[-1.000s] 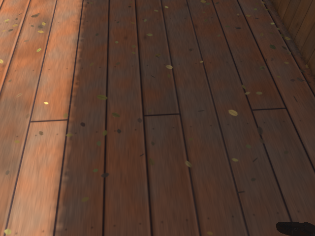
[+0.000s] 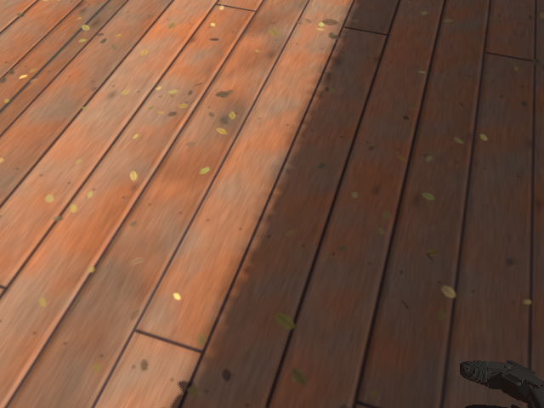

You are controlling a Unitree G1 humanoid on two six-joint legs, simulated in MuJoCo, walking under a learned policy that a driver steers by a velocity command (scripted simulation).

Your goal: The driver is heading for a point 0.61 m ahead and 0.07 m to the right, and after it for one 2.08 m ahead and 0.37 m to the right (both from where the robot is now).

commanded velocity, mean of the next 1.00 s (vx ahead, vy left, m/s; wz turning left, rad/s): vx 0.42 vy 0.00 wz -0.26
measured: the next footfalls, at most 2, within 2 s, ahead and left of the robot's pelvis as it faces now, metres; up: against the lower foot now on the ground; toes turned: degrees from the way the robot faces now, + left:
left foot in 0.06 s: +0.20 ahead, +0.13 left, +0.00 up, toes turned +0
right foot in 0.58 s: +0.47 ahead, -0.13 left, +0.00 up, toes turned -14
